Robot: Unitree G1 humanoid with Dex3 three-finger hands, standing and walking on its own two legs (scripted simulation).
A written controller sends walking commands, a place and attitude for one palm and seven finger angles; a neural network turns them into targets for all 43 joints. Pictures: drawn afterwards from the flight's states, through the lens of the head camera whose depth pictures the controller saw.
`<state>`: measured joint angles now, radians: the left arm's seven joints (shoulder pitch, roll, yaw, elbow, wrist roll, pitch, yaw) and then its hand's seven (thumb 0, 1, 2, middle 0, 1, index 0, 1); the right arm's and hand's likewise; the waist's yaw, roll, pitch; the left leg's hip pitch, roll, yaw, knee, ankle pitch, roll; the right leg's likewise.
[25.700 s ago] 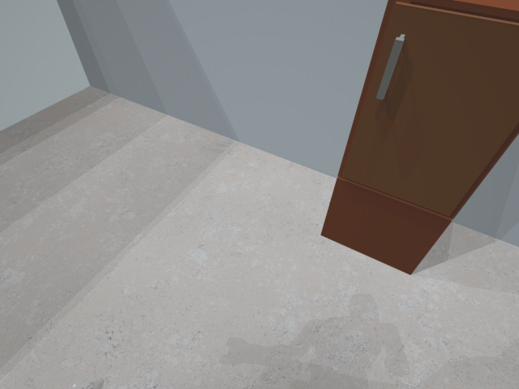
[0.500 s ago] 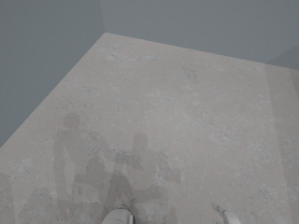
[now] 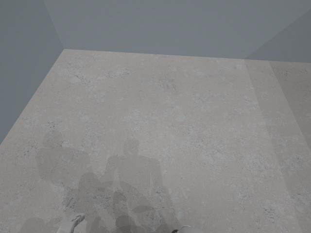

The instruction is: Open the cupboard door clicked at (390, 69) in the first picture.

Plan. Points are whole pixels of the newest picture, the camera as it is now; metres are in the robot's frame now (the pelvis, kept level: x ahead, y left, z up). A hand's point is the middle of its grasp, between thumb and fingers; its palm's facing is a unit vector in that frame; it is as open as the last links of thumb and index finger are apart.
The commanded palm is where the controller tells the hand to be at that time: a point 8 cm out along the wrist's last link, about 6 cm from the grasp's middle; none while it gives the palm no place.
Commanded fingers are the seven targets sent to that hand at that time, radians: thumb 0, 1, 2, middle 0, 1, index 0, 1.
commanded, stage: turn to face it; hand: left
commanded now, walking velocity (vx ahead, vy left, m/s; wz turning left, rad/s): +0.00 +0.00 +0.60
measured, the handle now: out of the picture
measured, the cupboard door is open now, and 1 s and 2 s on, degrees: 47 47 47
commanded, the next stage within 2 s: none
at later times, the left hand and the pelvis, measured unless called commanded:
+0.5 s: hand out of the picture +0.10 +0.25 -0.18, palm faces +0.32 -0.93 -0.20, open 7.3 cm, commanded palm none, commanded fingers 0.00 0.90 0.90 -0.20 -0.30 -0.20 -0.30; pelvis +0.07 +0.03 +0.00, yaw +18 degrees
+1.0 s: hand out of the picture +0.07 +0.16 -0.13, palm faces +0.56 -0.78 -0.28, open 7.4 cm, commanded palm none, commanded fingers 0.00 0.90 0.90 -0.20 -0.30 -0.20 -0.30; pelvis +0.12 -0.04 +0.02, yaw +36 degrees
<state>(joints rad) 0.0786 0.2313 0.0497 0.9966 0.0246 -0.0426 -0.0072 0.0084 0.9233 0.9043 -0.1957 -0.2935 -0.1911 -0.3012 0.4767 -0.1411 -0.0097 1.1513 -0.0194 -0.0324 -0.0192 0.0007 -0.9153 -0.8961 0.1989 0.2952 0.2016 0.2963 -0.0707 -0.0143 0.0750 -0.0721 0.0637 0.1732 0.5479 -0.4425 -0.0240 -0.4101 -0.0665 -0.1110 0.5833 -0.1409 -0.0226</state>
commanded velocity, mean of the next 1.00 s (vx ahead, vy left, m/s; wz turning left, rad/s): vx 0.00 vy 0.00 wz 0.60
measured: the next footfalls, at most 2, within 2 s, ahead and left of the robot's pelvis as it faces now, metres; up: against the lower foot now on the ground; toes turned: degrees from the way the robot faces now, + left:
left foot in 0.36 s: +0.11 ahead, +0.14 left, +0.00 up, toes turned +22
right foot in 0.82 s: +0.19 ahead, -0.11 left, +0.00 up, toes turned +26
